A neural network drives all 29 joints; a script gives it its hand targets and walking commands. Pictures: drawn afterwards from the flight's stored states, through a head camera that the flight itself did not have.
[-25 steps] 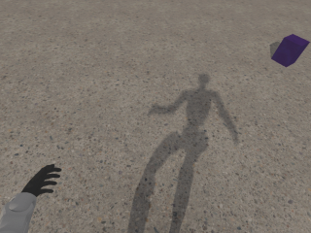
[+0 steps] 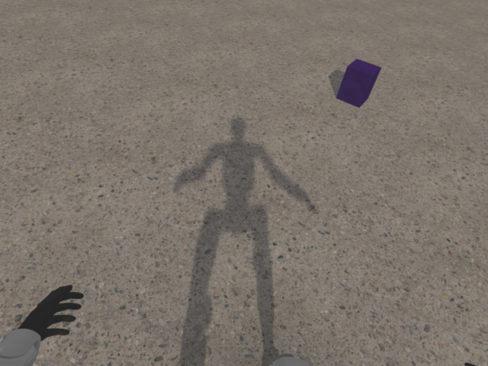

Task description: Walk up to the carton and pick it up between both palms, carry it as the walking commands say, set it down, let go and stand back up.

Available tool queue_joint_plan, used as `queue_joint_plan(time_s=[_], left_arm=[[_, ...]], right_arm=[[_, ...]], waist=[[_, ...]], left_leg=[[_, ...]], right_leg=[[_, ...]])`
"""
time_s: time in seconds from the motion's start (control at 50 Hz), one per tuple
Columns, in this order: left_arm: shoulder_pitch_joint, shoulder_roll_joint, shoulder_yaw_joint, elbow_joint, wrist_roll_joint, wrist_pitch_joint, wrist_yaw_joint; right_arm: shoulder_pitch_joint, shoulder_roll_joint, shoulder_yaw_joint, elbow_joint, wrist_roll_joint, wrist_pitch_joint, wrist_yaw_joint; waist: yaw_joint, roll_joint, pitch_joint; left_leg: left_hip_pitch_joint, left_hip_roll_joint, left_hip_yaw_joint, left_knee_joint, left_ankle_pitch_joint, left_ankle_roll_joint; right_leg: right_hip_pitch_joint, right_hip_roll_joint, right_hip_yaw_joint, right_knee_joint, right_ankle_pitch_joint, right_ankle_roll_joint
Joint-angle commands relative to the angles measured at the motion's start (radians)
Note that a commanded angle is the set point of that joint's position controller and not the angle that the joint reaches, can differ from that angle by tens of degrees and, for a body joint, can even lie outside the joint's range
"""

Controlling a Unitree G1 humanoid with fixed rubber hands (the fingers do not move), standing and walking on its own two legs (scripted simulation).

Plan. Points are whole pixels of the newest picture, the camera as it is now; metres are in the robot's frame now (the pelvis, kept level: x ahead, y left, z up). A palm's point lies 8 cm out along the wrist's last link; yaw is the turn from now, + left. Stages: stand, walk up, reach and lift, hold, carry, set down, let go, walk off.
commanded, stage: walk up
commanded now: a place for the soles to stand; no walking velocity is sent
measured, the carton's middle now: (358, 83) +2.23 -1.11 -0.64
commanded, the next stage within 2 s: none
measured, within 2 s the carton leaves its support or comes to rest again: neither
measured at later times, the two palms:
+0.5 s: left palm (103, 230) +0.44 +0.30 -0.12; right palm (405, 225) +0.43 -0.41 -0.07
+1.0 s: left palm (216, 102) +0.93 +0.04 -0.07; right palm (428, 204) +0.52 -0.53 -0.10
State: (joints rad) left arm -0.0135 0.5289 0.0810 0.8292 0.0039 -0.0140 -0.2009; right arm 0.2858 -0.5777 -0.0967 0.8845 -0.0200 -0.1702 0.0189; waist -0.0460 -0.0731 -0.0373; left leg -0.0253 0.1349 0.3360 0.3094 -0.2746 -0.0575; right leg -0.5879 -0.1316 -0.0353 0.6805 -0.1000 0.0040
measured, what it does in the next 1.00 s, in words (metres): walks ahead, turning right: right foot, then left foot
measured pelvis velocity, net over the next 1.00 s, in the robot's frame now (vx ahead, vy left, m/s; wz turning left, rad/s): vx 0.62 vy -0.18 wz -0.35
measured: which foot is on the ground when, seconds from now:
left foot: down 0.00-0.12, up 0.14-0.44, down 0.46-0.92, up 0.94-1.00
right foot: up 0.00-0.10, down 0.12-0.46, up 0.48-0.88, down 0.90-1.00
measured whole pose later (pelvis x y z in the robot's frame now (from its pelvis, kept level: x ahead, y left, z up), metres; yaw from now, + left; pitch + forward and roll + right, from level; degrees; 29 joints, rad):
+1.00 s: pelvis +0.62 -0.18 -0.02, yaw -20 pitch +0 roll +0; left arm 0.00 0.48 0.09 0.79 0.00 -0.04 -0.09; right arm 0.32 -0.52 -0.06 0.88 0.01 -0.11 0.02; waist -0.07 0.00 0.07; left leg -0.29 0.17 0.04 1.10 -0.38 0.03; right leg -0.40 0.02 -0.10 0.58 -0.19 -0.08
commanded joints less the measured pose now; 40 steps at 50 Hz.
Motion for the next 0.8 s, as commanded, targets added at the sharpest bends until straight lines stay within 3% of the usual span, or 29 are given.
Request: queue_joint_plan(time_s=[0.0,0.04,0.06,0.08,0.1,0.12,0.14,0.16,0.18,0.2,0.24,0.26,0.3,0.36,0.4,0.42,0.44,0.46,0.48,0.5,0.52,0.54,0.58,0.64,0.7,0.78], left_arm=[[-0.180,0.070,0.002,-0.082,-0.010,-0.017,-0.005],[-0.174,0.071,-0.001,-0.074,-0.010,-0.013,0.005],[-0.144,0.078,0.001,-0.065,-0.010,-0.011,0.014],[-0.076,0.099,0.011,-0.048,-0.009,-0.009,0.026],[0.059,0.147,0.035,-0.016,-0.007,-0.008,0.044],[0.235,0.234,0.078,0.013,0.000,-0.008,0.070],[0.260,0.366,0.114,-0.009,-0.003,-0.004,0.095],[0.252,0.341,0.112,-0.037,-0.009,-0.003,0.113],[0.204,0.283,0.099,-0.049,-0.017,-0.009,0.120],[0.150,0.237,0.089,-0.051,-0.015,-0.016,0.121],[0.094,0.196,0.072,-0.071,-0.016,-0.037,0.113],[0.101,0.189,0.067,-0.078,-0.007,-0.045,0.105],[0.117,0.186,0.064,-0.088,0.006,-0.052,0.094],[0.077,0.176,0.062,-0.107,0.008,-0.056,0.081],[0.045,0.164,0.056,-0.110,0.000,-0.054,0.081],[0.039,0.148,0.049,-0.110,0.000,-0.057,0.083],[0.042,0.117,0.036,-0.116,0.004,-0.061,0.086],[0.065,0.066,0.025,-0.130,0.007,-0.073,0.092],[0.102,0.104,0.031,-0.134,0.011,-0.073,0.104],[0.140,0.191,0.040,-0.101,0.021,-0.063,0.108],[0.125,0.209,0.044,-0.078,0.014,-0.064,0.104],[0.122,0.185,0.044,-0.062,0.008,-0.062,0.096],[0.132,0.170,0.047,-0.031,0.005,-0.049,0.074],[0.036,0.123,0.034,-0.048,0.007,-0.035,0.047],[-0.056,0.090,0.014,-0.062,0.007,-0.034,0.030],[-0.147,0.070,0.005,-0.075,0.000,-0.025,0.024]], right_arm=[[-0.015,-0.248,-0.050,-0.002,-0.004,0.009,0.003],[-0.022,-0.258,-0.049,0.009,-0.004,0.025,0.005],[-0.036,-0.263,-0.049,0.010,-0.003,0.031,0.005],[-0.051,-0.262,-0.047,0.006,-0.003,0.036,0.004],[-0.062,-0.246,-0.041,0.001,-0.003,0.040,0.003],[-0.071,-0.213,-0.027,-0.021,0.007,0.041,0.002],[-0.027,-0.121,0.009,-0.067,0.025,0.028,0.000],[-0.054,-0.136,0.028,-0.095,0.035,0.018,-0.007],[-0.094,-0.173,0.022,-0.088,0.043,0.009,-0.002],[-0.078,-0.186,0.014,-0.066,0.040,0.007,0.003],[0.031,-0.180,0.004,-0.034,0.025,0.019,0.005],[0.045,-0.163,0.003,-0.037,0.023,0.028,0.010],[-0.019,-0.137,0.001,-0.071,0.023,0.035,0.020],[-0.054,-0.112,-0.009,-0.072,0.017,0.028,0.036],[-0.006,-0.117,-0.028,-0.052,0.021,0.023,0.041],[0.052,-0.142,-0.046,-0.038,0.018,0.021,0.035],[0.175,-0.181,-0.070,-0.015,0.014,0.015,0.023],[0.323,-0.262,-0.100,-0.009,0.003,0.008,0.006],[0.280,-0.300,-0.101,-0.053,0.011,0.003,-0.004],[0.117,-0.273,-0.092,-0.093,0.029,0.006,-0.005],[0.046,-0.215,-0.072,-0.110,0.028,0.008,-0.005],[0.013,-0.187,-0.059,-0.115,0.021,0.007,-0.006],[-0.022,-0.180,-0.045,-0.108,0.024,0.003,-0.009],[0.003,-0.199,-0.048,-0.089,0.018,-0.009,-0.004],[-0.001,-0.201,-0.044,-0.062,0.017,-0.007,0.001],[0.033,-0.226,-0.046,-0.032,0.005,0.016,0.003]], waist=[[-0.017,0.184,0.083],[0.001,0.193,0.073],[0.029,0.199,0.049],[0.075,0.192,0.004],[0.155,0.142,-0.078],[0.257,0.013,-0.166],[0.230,-0.270,-0.203],[0.193,-0.098,-0.198],[0.168,0.005,-0.138],[0.133,0.042,-0.082],[0.086,-0.001,-0.081],[0.082,-0.026,-0.080],[0.091,-0.065,-0.013],[0.072,-0.074,0.042],[0.011,-0.017,0.037],[-0.039,0.020,0.004],[-0.112,0.102,-0.063],[-0.174,0.318,-0.168],[-0.138,0.263,-0.182],[-0.060,0.157,-0.141],[-0.021,0.115,-0.051],[0.010,0.134,0.009],[0.044,0.152,0.073],[0.020,0.170,0.081],[0.009,0.175,0.083],[-0.005,0.178,0.079]], left_leg=[[-0.029,0.180,-0.072,-0.181,0.175,0.194],[-0.001,0.194,-0.066,-0.122,0.266,0.191],[-0.005,0.200,-0.054,-0.053,0.373,0.190],[-0.039,0.199,-0.030,0.069,0.490,0.183],[-0.135,0.171,-0.010,0.298,0.521,0.163],[-0.383,0.114,-0.014,0.660,0.417,0.120],[-0.761,-0.060,-0.127,0.921,-0.227,0.095],[-0.808,-0.007,-0.299,0.984,-0.206,0.120],[-0.772,0.040,-0.328,0.920,-0.112,0.117],[-0.735,0.065,-0.333,0.824,-0.073,0.096],[-0.594,0.079,-0.321,0.680,-0.095,0.069],[-0.548,0.068,-0.298,0.637,-0.111,0.066],[-0.538,0.057,-0.266,0.501,-0.067,0.059],[-0.383,0.002,-0.216,0.353,0.133,0.048],[-0.152,-0.025,-0.197,0.286,0.246,0.061],[0.007,-0.042,-0.204,0.298,0.189,0.087],[0.212,-0.034,-0.254,0.282,0.059,0.136],[0.327,0.195,-0.566,0.123,-0.254,0.185],[0.245,0.420,-0.970,-0.132,-0.607,0.251],[0.159,0.452,-0.976,-0.146,-0.684,0.297],[0.070,0.380,-0.808,-0.125,-0.550,0.285],[-0.008,0.317,-0.637,-0.124,-0.406,0.268],[-0.141,0.263,-0.426,-0.144,-0.213,0.247],[-0.126,0.237,-0.295,-0.179,-0.057,0.256],[-0.094,0.167,-0.154,-0.173,0.096,0.221],[-0.045,0.180,-0.105,-0.146,0.234,0.204]], right_leg=[[0.051,0.047,-0.080,-0.136,0.056,-0.023],[0.110,0.075,-0.099,-0.153,0.045,-0.035],[0.179,0.099,-0.113,-0.158,0.013,-0.043],[0.303,0.132,-0.126,-0.156,-0.029,-0.054],[0.517,0.163,-0.111,-0.150,-0.092,-0.087],[0.785,0.090,0.080,-0.200,-0.280,-0.155],[0.981,-0.154,0.551,-0.322,-0.352,-0.269],[0.936,-0.214,0.580,-0.371,-0.349,-0.289],[0.836,-0.181,0.484,-0.366,-0.242,-0.289],[0.733,-0.139,0.398,-0.350,-0.138,-0.283],[0.554,-0.092,0.277,-0.339,-0.002,-0.253],[0.489,-0.088,0.261,-0.348,-0.007,-0.261],[0.380,-0.076,0.260,-0.415,-0.179,-0.275],[0.213,-0.032,0.219,-0.448,-0.332,-0.238],[0.067,-0.017,0.171,-0.377,-0.367,-0.200],[-0.009,-0.002,0.149,-0.267,-0.264,-0.177],[-0.111,0.047,0.107,-0.018,-0.146,-0.145],[-0.203,0.152,0.020,0.349,-0.214,-0.098],[-0.290,0.193,0.130,0.548,-0.336,-0.074],[-0.285,0.114,0.164,0.666,-0.262,-0.056],[-0.273,0.062,0.161,0.645,-0.215,-0.036],[-0.239,0.023,0.162,0.584,-0.195,-0.018],[-0.138,-0.020,0.138,0.414,-0.189,0.004],[-0.100,-0.012,0.080,0.232,-0.118,0.014],[-0.040,0.011,0.001,0.022,0.013,-0.006],[0.085,0.058,-0.076,-0.132,0.077,-0.032]])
